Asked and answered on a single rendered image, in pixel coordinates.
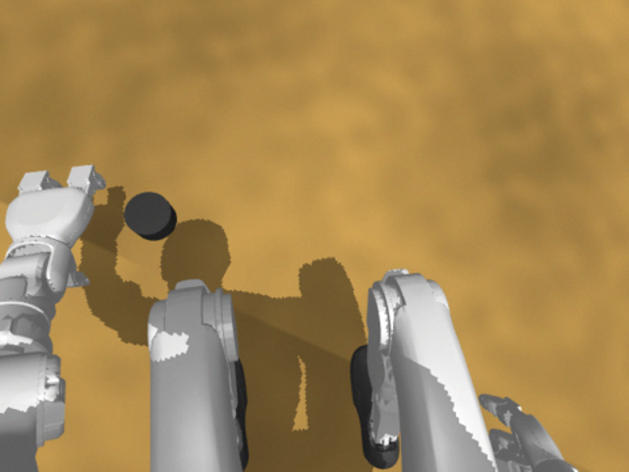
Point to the left robot arm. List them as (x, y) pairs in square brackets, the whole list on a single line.
[(33, 278)]

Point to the right robot hand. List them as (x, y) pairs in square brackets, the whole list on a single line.
[(527, 446)]

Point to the tin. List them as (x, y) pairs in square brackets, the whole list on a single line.
[(150, 216)]

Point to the right robot foot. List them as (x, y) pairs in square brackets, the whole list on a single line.
[(378, 455)]

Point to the left robot hand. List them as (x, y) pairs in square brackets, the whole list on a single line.
[(44, 208)]

